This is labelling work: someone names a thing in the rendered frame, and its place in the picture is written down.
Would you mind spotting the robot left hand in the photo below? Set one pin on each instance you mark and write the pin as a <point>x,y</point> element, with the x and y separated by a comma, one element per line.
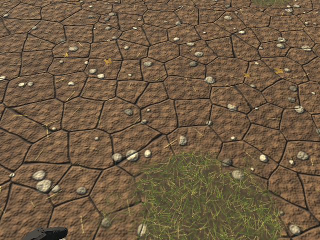
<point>50,233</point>

